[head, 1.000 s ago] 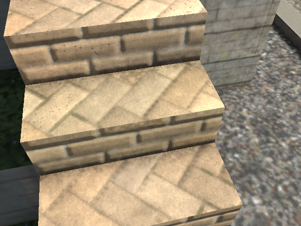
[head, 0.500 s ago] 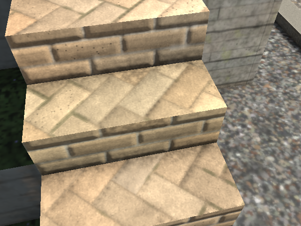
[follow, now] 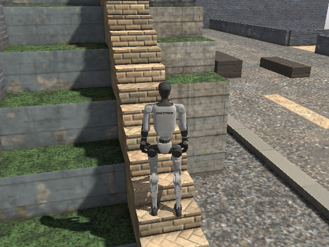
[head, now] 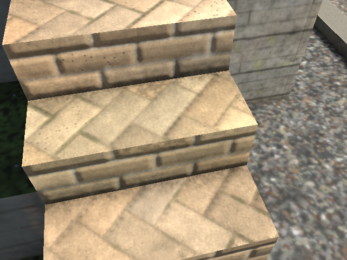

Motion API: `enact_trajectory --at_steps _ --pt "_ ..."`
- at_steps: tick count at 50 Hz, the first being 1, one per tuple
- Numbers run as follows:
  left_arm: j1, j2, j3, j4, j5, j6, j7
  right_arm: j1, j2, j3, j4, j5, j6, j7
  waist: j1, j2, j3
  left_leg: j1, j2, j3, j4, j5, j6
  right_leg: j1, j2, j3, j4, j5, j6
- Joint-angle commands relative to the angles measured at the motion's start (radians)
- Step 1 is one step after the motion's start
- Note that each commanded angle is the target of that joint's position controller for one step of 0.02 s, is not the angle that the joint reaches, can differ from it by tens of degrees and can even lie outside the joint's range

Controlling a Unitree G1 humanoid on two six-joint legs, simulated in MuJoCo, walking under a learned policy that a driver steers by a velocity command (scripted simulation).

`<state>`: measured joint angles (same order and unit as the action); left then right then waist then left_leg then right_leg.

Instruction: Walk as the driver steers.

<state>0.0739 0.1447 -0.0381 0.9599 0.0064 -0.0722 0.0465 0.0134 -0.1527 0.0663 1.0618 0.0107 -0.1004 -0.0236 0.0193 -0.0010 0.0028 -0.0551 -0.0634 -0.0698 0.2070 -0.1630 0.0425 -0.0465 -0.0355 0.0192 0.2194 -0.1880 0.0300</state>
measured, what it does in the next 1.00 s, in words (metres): stands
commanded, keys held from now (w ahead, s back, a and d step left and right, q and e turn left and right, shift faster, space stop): w+shift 1.00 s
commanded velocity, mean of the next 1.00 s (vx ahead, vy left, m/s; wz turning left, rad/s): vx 1.00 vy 0.00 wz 0.00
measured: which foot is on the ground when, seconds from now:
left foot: down 0.00-1.00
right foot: down 0.00-1.00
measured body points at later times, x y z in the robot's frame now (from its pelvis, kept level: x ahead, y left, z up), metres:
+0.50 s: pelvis +0.00 +0.00 +0.00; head +0.01 +0.00 +0.45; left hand +0.15 +0.21 -0.13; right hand +0.15 -0.20 -0.13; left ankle -0.04 +0.10 -0.75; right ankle -0.05 -0.14 -0.75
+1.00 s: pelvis +0.00 +0.00 +0.00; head +0.01 +0.00 +0.45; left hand +0.15 +0.21 -0.13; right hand +0.16 -0.20 -0.13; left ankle -0.04 +0.10 -0.75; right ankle -0.05 -0.14 -0.75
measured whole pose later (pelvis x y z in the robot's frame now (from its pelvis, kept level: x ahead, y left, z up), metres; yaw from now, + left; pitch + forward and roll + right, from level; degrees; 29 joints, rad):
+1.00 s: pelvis +0.00 +0.00 +0.00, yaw +0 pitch +1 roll +0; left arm 0.06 0.15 -0.04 0.95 0.01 -0.06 0.05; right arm 0.01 -0.15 0.07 1.07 0.01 -0.10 -0.02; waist 0.02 0.00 0.00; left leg -0.05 -0.06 -0.08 0.20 -0.16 0.04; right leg -0.05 -0.04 0.03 0.22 -0.19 0.03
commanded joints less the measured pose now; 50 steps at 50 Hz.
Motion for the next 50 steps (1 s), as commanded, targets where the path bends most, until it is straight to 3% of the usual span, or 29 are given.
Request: enact_trajectory --at_steps 1,16,21,26,28,50 --pt "-0.05 0.074 0.015 -0.056 0.0 -0.015 0.003 -0.066 -0.066 -0.011 -0.058 0.0 -0.011 -0.002 0.001 -0.007 -0.089 0.057 0.156 -0.111 0.012 0.303 0.03 0.0 -0.113 0.074 -0.001 0.289 -0.065" --pt "-0.062 0.075 0.014 -0.063 0.002 -0.002 0.003 -0.067 -0.062 -0.005 -0.054 0.001 -0.014 -0.002 0.003 0.001 -0.098 0.071 0.164 -0.117 0.016 0.341 0.011 0.003 -0.114 0.077 0.009 0.305 -0.059" --pt "-0.064 0.083 0.016 -0.061 0.001 -0.011 0.001 -0.079 -0.071 -0.008 -0.061 0.0 -0.013 -0.002 0.004 -0.005 -0.095 0.065 0.16 -0.119 0.012 0.305 0.022 -0.002 -0.113 0.08 0.0 0.272 -0.062" --pt "-0.066 0.077 0.013 -0.064 0.002 -0.002 0.003 -0.068 -0.061 -0.004 -0.049 0.0 -0.015 -0.001 0.002 0.0 -0.095 0.07 0.164 -0.12 0.013 0.331 0.011 0.0 -0.115 0.08 0.009 0.294 -0.059" --pt "-0.067 0.084 0.016 -0.061 0.0 -0.011 0.001 -0.079 -0.07 -0.008 -0.059 0.0 -0.013 -0.001 0.003 -0.004 -0.094 0.065 0.16 -0.12 0.011 0.3 0.022 -0.002 -0.114 0.082 0.0 0.27 -0.062" --pt "-0.083 0.084 0.012 -0.071 0.002 -0.006 0.001 -0.077 -0.065 -0.005 -0.05 -0.001 -0.014 0.0 -0.002 -0.007 -0.092 0.064 0.165 -0.123 0.01 0.315 0.013 0.0 -0.116 0.087 0.008 0.299 -0.059"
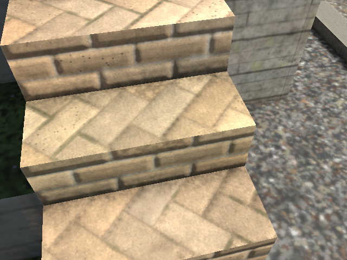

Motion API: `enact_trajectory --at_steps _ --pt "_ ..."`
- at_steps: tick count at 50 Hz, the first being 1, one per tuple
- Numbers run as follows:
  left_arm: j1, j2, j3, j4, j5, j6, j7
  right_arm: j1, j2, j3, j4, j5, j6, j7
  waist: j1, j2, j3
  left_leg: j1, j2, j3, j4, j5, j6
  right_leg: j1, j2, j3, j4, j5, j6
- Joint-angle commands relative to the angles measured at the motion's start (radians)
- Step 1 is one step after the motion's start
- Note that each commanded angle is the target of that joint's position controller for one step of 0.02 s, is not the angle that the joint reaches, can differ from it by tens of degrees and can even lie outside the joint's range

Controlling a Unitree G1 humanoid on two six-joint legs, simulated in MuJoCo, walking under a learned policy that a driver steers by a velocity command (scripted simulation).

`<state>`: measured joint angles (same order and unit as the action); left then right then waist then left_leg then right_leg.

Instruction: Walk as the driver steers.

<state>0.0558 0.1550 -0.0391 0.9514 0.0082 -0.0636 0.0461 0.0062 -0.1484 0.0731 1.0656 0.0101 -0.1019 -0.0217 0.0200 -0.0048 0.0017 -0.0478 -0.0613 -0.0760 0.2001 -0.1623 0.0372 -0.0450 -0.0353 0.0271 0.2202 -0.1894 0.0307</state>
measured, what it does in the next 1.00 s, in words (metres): stands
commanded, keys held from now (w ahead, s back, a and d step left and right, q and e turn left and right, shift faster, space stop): w+shift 0.82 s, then shift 0.18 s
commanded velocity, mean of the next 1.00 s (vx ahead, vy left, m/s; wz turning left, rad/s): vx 0.94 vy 0.00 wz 0.00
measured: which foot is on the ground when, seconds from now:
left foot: down 0.00-1.00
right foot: down 0.00-1.00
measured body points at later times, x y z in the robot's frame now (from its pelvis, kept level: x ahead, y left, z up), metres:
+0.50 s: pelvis +0.00 +0.00 +0.00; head +0.01 +0.00 +0.45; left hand +0.16 +0.21 -0.12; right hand +0.16 -0.20 -0.13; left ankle -0.04 +0.10 -0.75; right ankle -0.05 -0.14 -0.75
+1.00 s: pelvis +0.00 +0.00 +0.00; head +0.01 +0.00 +0.45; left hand +0.12 +0.24 -0.13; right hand +0.13 -0.22 -0.14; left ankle -0.04 +0.10 -0.75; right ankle -0.05 -0.14 -0.75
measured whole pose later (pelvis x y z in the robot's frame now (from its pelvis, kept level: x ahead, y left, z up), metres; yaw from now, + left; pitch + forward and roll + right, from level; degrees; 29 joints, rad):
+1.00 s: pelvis +0.00 +0.00 +0.00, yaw +0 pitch +1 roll +0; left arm 0.10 0.20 -0.01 0.99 0.03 -0.03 0.05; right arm 0.05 -0.18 0.05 1.14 0.01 -0.10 -0.02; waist 0.03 -0.01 -0.02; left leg -0.06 -0.06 -0.08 0.24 -0.19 0.04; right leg -0.05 -0.04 0.04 0.26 -0.22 0.03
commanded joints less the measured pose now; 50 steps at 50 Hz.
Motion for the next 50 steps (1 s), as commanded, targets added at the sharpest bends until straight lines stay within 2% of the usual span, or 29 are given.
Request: enact_trajectory --at_steps 1,19,21,24,25,27,29,41,42,44,45,46,48,50 --pt "-0.06 0.073 0.014 -0.062 0.001 -0.013 0.002 -0.066 -0.069 -0.011 -0.053 0.0 -0.013 -0.002 -0.001 0.0 -0.096 0.059 0.163 -0.117 0.018 0.32 0.016 0.003 -0.117 0.079 0.008 0.304 -0.059" --pt "-0.067 0.079 0.013 -0.068 0.001 -0.012 0.001 -0.069 -0.071 -0.01 -0.052 0.0 -0.013 -0.001 -0.001 0.002 -0.099 0.058 0.164 -0.118 0.02 0.318 0.015 0.005 -0.118 0.084 0.009 0.307 -0.059" --pt "-0.063 0.09 0.017 -0.07 0.002 -0.016 0.004 -0.073 -0.081 -0.012 -0.059 0.005 -0.017 -0.003 0.002 -0.005 -0.11 0.064 0.162 -0.119 0.025 0.311 0.024 0.007 -0.116 0.087 0.007 0.3 -0.059" --pt "-0.071 0.082 0.013 -0.074 0.004 -0.009 0.005 -0.069 -0.069 -0.008 -0.055 0.002 -0.018 -0.003 -0.001 0.0 -0.102 0.059 0.165 -0.119 0.025 0.329 0.015 0.008 -0.118 0.087 0.014 0.322 -0.056" --pt "-0.062 0.091 0.016 -0.072 0.002 -0.015 0.004 -0.074 -0.078 -0.01 -0.061 0.004 -0.017 -0.002 0.003 0.003 -0.107 0.062 0.162 -0.119 0.026 0.315 0.022 0.007 -0.117 0.089 0.007 0.303 -0.058" --pt "-0.073 0.083 0.013 -0.077 0.004 -0.008 0.004 -0.071 -0.069 -0.006 -0.056 0.002 -0.018 -0.002 0.0 0.002 -0.099 0.058 0.166 -0.119 0.025 0.328 0.014 0.006 -0.117 0.088 0.013 0.319 -0.056" --pt "-0.087 0.094 0.016 -0.081 0.001 -0.015 -0.001 -0.096 -0.073 -0.006 -0.066 0.005 -0.02 0.001 0.003 0.006 -0.11 0.059 0.162 -0.118 0.026 0.332 0.022 0.013 -0.117 0.094 0.008 0.314 -0.056" --pt "-0.102 0.098 0.016 -0.084 0.002 -0.014 -0.004 -0.112 -0.078 -0.003 -0.07 0.005 -0.022 0.004 0.005 0.001 -0.107 0.062 0.166 -0.123 0.025 0.317 0.02 0.002 -0.117 0.099 0.006 0.293 -0.054" --pt "-0.061 0.118 0.024 -0.065 0.007 -0.013 -0.004 -0.065 -0.097 -0.01 -0.044 0.004 -0.022 0.004 0.007 0.003 -0.119 0.075 0.167 -0.121 0.028 0.328 0.023 0.012 -0.121 0.098 0.005 0.299 -0.058" --pt "0.014 0.149 0.04 -0.02 0.011 -0.007 -0.004 0.016 -0.129 -0.026 0.008 0.004 -0.016 0.004 0.008 0.009 -0.098 0.078 0.163 -0.114 0.034 0.335 0.034 0.005 -0.116 0.091 0.007 0.274 -0.069" --pt "0.024 0.143 0.042 -0.007 0.013 0.004 -0.003 0.035 -0.121 -0.028 0.028 0.002 -0.014 0.003 0.006 0.008 -0.07 0.065 0.163 -0.109 0.04 0.35 0.032 -0.009 -0.112 0.085 0.018 0.278 -0.07" --pt "0.034 0.142 0.048 -0.001 0.014 0.013 0.001 0.042 -0.116 -0.029 0.04 0.001 -0.01 0.005 0.009 0.037 -0.061 0.041 0.15 -0.098 0.05 0.363 0.037 -0.008 -0.109 0.08 0.028 0.27 -0.072" --pt "0.035 0.135 0.053 0.009 0.02 0.026 0.004 0.041 -0.104 -0.031 0.053 -0.001 -0.005 0.005 0.011 0.021 -0.057 0.032 0.144 -0.092 0.065 0.361 0.038 -0.026 -0.103 0.069 0.044 0.261 -0.07" --pt "0.063 0.126 0.056 0.026 0.021 0.035 0.013 0.064 -0.11 -0.037 0.066 -0.003 0.001 0.001 0.009 0.002 -0.041 0.022 0.139 -0.086 0.081 0.345 0.039 -0.052 -0.095 0.056 0.053 0.236 -0.069"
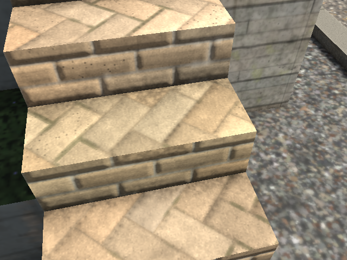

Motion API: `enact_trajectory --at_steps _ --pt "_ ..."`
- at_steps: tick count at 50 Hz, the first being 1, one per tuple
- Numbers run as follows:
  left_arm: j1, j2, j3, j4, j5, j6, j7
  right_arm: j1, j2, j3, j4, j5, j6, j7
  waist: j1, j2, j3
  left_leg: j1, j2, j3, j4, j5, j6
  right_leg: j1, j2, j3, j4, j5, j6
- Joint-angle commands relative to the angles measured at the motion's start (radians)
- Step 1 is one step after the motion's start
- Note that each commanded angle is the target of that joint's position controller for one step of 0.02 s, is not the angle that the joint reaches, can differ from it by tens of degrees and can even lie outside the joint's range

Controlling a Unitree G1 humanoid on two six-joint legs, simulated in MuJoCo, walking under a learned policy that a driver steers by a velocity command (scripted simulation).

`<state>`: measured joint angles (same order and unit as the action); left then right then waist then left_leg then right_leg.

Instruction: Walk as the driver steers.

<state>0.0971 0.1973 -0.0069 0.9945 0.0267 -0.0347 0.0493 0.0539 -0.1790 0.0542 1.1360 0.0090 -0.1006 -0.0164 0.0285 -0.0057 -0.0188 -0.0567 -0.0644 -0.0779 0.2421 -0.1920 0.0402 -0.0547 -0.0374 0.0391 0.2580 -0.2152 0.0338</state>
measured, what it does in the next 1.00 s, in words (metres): shifts its weight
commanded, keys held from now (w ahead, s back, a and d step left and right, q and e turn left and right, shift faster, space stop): shift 0.14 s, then w+shift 0.02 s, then shift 0.84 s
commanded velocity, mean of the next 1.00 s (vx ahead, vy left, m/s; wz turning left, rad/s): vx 0.13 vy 0.00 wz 0.00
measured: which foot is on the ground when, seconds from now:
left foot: down 0.00-1.00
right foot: down 0.00-1.00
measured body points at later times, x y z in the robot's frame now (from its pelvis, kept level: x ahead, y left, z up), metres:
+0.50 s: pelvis -0.01 +0.00 -0.01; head +0.01 +0.00 +0.44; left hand -0.04 +0.24 -0.16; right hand -0.01 -0.24 -0.17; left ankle -0.04 +0.10 -0.75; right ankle -0.05 -0.14 -0.75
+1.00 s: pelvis -0.05 -0.01 -0.01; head -0.03 +0.00 +0.44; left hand -0.06 +0.24 -0.16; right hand -0.03 -0.25 -0.16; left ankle -0.04 +0.10 -0.75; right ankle -0.05 -0.14 -0.75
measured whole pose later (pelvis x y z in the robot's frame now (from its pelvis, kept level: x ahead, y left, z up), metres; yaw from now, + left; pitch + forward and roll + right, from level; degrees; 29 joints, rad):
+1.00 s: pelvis -0.05 -0.01 -0.01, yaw +0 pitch +0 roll +0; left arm 0.30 0.18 0.03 1.03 0.00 0.03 0.09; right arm 0.24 -0.19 -0.02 1.11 0.02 0.02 -0.06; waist 0.03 -0.01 0.03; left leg -0.22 -0.06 -0.07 0.43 -0.21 0.03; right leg -0.22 -0.03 0.03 0.44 -0.23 0.03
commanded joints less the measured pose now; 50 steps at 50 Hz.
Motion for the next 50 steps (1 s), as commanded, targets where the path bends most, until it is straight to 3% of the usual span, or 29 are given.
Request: enact_trajectory --at_steps 1,7,8,10,16,19,20,32,35,45,50 --pt "0.032 0.085 0.026 -0.011 0.002 0.01 0.013 0.026 -0.081 -0.02 0.002 0.0 0.002 -0.006 0.0 0.0 -0.015 0.024 0.139 -0.082 0.046 0.374 0.036 -0.05 -0.09 0.039 0.022 0.259 -0.071" --pt "0.116 0.092 0.038 0.035 -0.015 0.039 0.024 0.115 -0.092 -0.035 0.039 0.004 0.023 -0.021 0.002 0.006 -0.013 0.01 0.117 -0.067 0.087 0.399 0.035 -0.072 -0.071 0.013 0.058 0.246 -0.07" --pt "0.133 0.071 0.032 0.041 -0.014 0.041 0.023 0.136 -0.073 -0.03 0.043 0.003 0.025 -0.024 0.0 0.003 -0.034 0.018 0.116 -0.076 0.064 0.334 0.033 -0.062 -0.07 0.02 0.04 0.204 -0.069" --pt "0.151 0.079 0.035 0.052 -0.013 0.046 0.028 0.153 -0.085 -0.036 0.049 0.002 0.03 -0.029 0.001 0.002 0.004 0.002 0.109 -0.073 0.065 0.332 0.034 -0.076 -0.066 0.012 0.043 0.212 -0.068" --pt "0.234 0.081 0.042 0.075 -0.024 0.064 0.042 0.224 -0.099 -0.053 0.058 0.013 0.05 -0.042 0.006 0.005 0.013 -0.006 0.1 -0.057 0.11 0.404 0.037 -0.097 -0.056 -0.014 0.08 0.229 -0.067" --pt "0.263 0.053 0.037 0.082 -0.024 0.072 0.043 0.248 -0.087 -0.056 0.058 0.011 0.061 -0.047 0.007 -0.007 0.026 0.007 0.11 -0.065 0.113 0.389 0.033 -0.132 -0.054 -0.021 0.083 0.203 -0.058" --pt "0.264 0.06 0.04 0.078 -0.025 0.067 0.044 0.239 -0.102 -0.061 0.046 0.009 0.065 -0.048 0.01 -0.003 0.033 0.002 0.101 -0.061 0.124 0.382 0.041 -0.144 -0.054 -0.018 0.082 0.21 -0.06" --pt "0.273 0.062 0.052 0.051 -0.026 0.079 0.054 0.245 -0.105 -0.078 -0.015 0.007 0.098 -0.056 0.009 0.004 0.058 -0.046 0.086 -0.064 0.136 0.238 0.046 -0.207 -0.039 -0.011 0.111 0.139 -0.07" --pt "0.267 0.069 0.053 0.035 -0.033 0.076 0.061 0.235 -0.12 -0.085 -0.028 0.015 0.102 -0.06 0.007 -0.006 0.06 -0.082 0.084 -0.071 0.121 0.112 0.04 -0.218 -0.037 -0.011 0.119 0.093 -0.068" --pt "0.261 0.069 0.05 0.013 -0.031 0.07 0.052 0.225 -0.113 -0.086 -0.046 0.009 0.111 -0.053 0.006 0.011 0.085 -0.132 0.077 -0.079 0.09 -0.036 0.041 -0.241 -0.033 0.008 0.105 0.013 -0.079" --pt "0.266 0.068 0.049 0.016 -0.026 0.061 0.045 0.238 -0.104 -0.088 -0.047 0.005 0.113 -0.05 0.004 -0.015 0.093 -0.155 0.074 -0.079 0.083 -0.094 0.037 -0.244 -0.041 0.025 0.074 -0.06 -0.079"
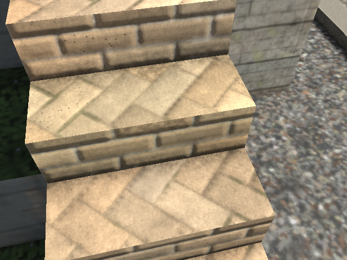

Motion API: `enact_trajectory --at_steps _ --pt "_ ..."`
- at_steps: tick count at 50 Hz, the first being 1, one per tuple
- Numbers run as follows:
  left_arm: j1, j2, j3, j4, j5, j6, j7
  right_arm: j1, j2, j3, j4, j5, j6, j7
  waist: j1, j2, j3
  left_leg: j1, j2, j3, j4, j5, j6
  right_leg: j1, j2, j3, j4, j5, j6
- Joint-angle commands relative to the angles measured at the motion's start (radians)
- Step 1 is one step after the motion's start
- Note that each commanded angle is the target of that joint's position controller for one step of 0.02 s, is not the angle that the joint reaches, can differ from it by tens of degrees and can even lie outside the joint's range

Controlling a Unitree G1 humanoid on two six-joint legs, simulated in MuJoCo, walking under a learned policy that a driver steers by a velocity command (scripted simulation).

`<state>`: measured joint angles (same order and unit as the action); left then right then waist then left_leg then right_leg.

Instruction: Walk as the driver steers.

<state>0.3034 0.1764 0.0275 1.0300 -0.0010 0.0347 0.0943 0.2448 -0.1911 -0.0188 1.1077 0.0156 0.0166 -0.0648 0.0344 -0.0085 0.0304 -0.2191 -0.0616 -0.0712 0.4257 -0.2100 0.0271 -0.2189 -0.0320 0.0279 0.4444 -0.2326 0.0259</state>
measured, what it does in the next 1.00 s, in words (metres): shifts its weight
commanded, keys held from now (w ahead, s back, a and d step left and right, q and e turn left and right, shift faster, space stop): shift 0.38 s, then w+shift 0.62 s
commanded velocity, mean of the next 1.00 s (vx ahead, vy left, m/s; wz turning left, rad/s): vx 0.40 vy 0.00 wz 0.00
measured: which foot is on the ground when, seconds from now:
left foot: down 0.00-1.00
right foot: down 0.00-1.00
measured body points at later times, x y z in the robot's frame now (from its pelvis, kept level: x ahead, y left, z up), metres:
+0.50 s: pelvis +0.02 +0.00 +0.01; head +0.03 +0.00 +0.46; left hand +0.02 +0.23 -0.15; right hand +0.03 -0.23 -0.15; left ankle +0.01 +0.11 -0.74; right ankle +0.00 -0.14 -0.74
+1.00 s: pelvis +0.07 -0.01 +0.01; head +0.09 -0.02 +0.46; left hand +0.26 +0.21 -0.09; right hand +0.28 -0.21 -0.10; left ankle +0.01 +0.11 -0.74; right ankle +0.00 -0.14 -0.74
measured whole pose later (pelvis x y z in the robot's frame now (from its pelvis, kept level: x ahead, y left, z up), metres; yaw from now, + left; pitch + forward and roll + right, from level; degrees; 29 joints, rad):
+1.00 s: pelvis +0.07 -0.01 +0.01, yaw +1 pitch +1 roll +1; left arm 0.02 0.17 -0.04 0.82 0.00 -0.07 0.04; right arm -0.02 -0.19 0.06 0.90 0.01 -0.06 -0.03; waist 0.03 0.02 -0.01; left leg -0.02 -0.05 -0.10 0.20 -0.19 0.02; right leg -0.03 -0.03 0.00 0.24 -0.23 0.03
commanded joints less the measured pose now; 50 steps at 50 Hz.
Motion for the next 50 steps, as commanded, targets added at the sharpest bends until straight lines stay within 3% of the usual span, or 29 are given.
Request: enact_trajectory --at_steps 1,3,7,12,19,20,23,26,27,29,30,31,33,39,40,43,50 --pt "0.061 0.089 0.014 -0.018 0.001 -0.01 0.0 0.051 -0.089 -0.014 -0.017 -0.002 -0.006 -0.001 -0.002 -0.009 0.04 0.012 0.072 -0.084 -0.1 -0.068 0.051 -0.076 -0.047 0.036 -0.114 -0.038 -0.071" --pt "0.055 0.105 0.019 -0.018 -0.002 -0.01 0.001 0.06 -0.087 -0.014 -0.015 -0.001 -0.008 -0.004 -0.003 -0.002 0.036 0.016 0.074 -0.082 -0.102 -0.052 0.052 -0.068 -0.044 0.031 -0.109 -0.025 -0.077" --pt "0.068 0.08 0.013 -0.014 0.0 -0.012 -0.002 0.065 -0.085 -0.012 -0.015 0.0 -0.009 -0.005 0.001 0.0 0.026 0.028 0.073 -0.08 -0.102 -0.024 0.051 -0.056 -0.044 0.027 -0.113 0.001 -0.071" --pt "0.068 0.094 0.014 -0.015 -0.003 -0.012 -0.003 0.08 -0.075 -0.01 -0.012 0.0 -0.012 0.001 -0.005 -0.006 0.022 0.038 0.071 -0.07 -0.095 0.024 0.046 -0.032 -0.05 0.03 -0.112 0.042 -0.074" --pt "0.077 0.087 0.008 -0.018 0.001 -0.013 0.004 0.092 -0.078 -0.004 -0.005 0.002 -0.017 -0.01 -0.005 -0.006 0.004 0.091 0.082 -0.07 -0.104 0.144 0.046 -0.009 -0.051 0.014 -0.117 0.144 -0.064" --pt "0.097 0.04 -0.008 -0.003 0.007 -0.02 -0.001 0.12 -0.034 0.01 0.013 -0.003 -0.021 -0.01 -0.008 -0.001 -0.024 0.112 0.092 -0.089 -0.168 0.028 0.042 0.015 -0.051 0.019 -0.164 0.034 -0.056" --pt "0.033 0.037 -0.02 -0.016 0.0 -0.043 -0.017 0.034 -0.051 0.014 -0.021 0.009 -0.035 -0.006 -0.001 0.014 0.057 0.046 0.091 -0.106 -0.216 -0.109 0.054 0.012 -0.022 0.0 -0.169 -0.047 -0.062" --pt "-0.017 0.043 -0.028 -0.049 -0.018 -0.068 -0.029 -0.02 -0.061 0.015 -0.063 0.025 -0.056 0.003 -0.003 0.024 0.018 0.044 0.088 -0.097 -0.186 -0.1 0.081 0.029 -0.013 -0.014 -0.129 -0.031 -0.079" --pt "-0.035 0.04 -0.031 -0.063 -0.012 -0.073 -0.028 -0.037 -0.057 0.016 -0.076 0.027 -0.066 0.006 -0.002 0.02 0.02 0.046 0.092 -0.103 -0.181 -0.083 0.089 0.028 -0.009 -0.014 -0.12 -0.011 -0.084" --pt "-0.07 0.036 -0.035 -0.087 -0.007 -0.078 -0.034 -0.087 -0.021 0.031 -0.109 0.019 -0.076 0.017 -0.001 0.043 0.019 0.059 0.087 -0.089 -0.171 0.024 0.093 0.044 -0.022 0.003 -0.132 0.088 -0.092" --pt "-0.089 0.048 -0.032 -0.099 -0.011 -0.083 -0.038 -0.092 -0.009 0.036 -0.12 0.014 -0.083 0.017 -0.008 0.023 0.0 0.083 0.083 -0.075 -0.159 0.083 0.093 0.061 -0.033 0.002 -0.136 0.138 -0.091" --pt "-0.084 0.041 -0.035 -0.105 -0.02 -0.094 -0.051 -0.094 -0.034 0.034 -0.137 0.022 -0.075 0.019 -0.006 0.017 -0.025 0.139 0.084 -0.075 -0.148 0.113 0.093 0.07 -0.039 -0.007 -0.152 0.162 -0.08" --pt "-0.126 0.049 -0.038 -0.127 -0.023 -0.109 -0.062 -0.124 -0.046 0.033 -0.165 0.021 -0.072 0.019 -0.012 -0.005 -0.028 0.148 0.09 -0.069 -0.143 0.165 0.093 0.085 -0.045 -0.001 -0.16 0.206 -0.073" --pt "-0.202 0.065 -0.04 -0.188 -0.018 -0.117 -0.06 -0.188 -0.045 0.045 -0.213 0.012 -0.084 0.024 -0.017 -0.01 -0.092 0.202 0.112 -0.064 -0.123 0.401 0.068 0.175 -0.075 0.005 -0.139 0.474 -0.059" --pt "-0.194 0.069 -0.037 -0.197 -0.018 -0.113 -0.056 -0.196 -0.049 0.048 -0.216 0.011 -0.084 0.025 -0.008 0.017 -0.116 0.198 0.109 -0.065 -0.124 0.46 0.064 0.211 -0.087 0.013 -0.139 0.534 -0.051" --pt "-0.24 0.065 -0.045 -0.227 -0.003 -0.113 -0.05 -0.242 -0.043 0.059 -0.24 -0.001 -0.088 0.026 -0.008 -0.004 -0.15 0.251 0.132 -0.087 -0.149 0.571 0.044 0.235 -0.107 0.023 -0.15 0.647 -0.021" --pt "-0.324 0.078 -0.055 -0.278 -0.001 -0.113 -0.057 -0.318 -0.068 0.07 -0.262 -0.012 -0.094 0.034 -0.007 -0.027 -0.193 0.293 0.154 -0.108 -0.167 0.622 0.024 0.248 -0.121 0.038 -0.159 0.627 0.001"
